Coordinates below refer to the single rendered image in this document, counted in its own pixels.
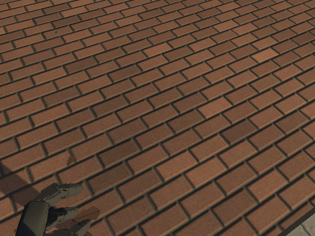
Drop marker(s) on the robot left hand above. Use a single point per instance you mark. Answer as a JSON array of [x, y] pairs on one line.
[[40, 216]]

